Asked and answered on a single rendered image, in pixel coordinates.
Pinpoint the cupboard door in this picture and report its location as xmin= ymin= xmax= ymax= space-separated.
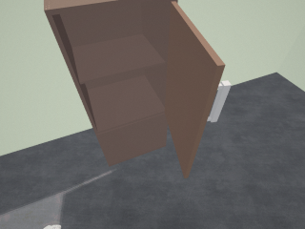
xmin=164 ymin=1 xmax=226 ymax=178

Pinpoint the handle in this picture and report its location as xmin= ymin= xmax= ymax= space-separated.
xmin=207 ymin=80 xmax=232 ymax=122

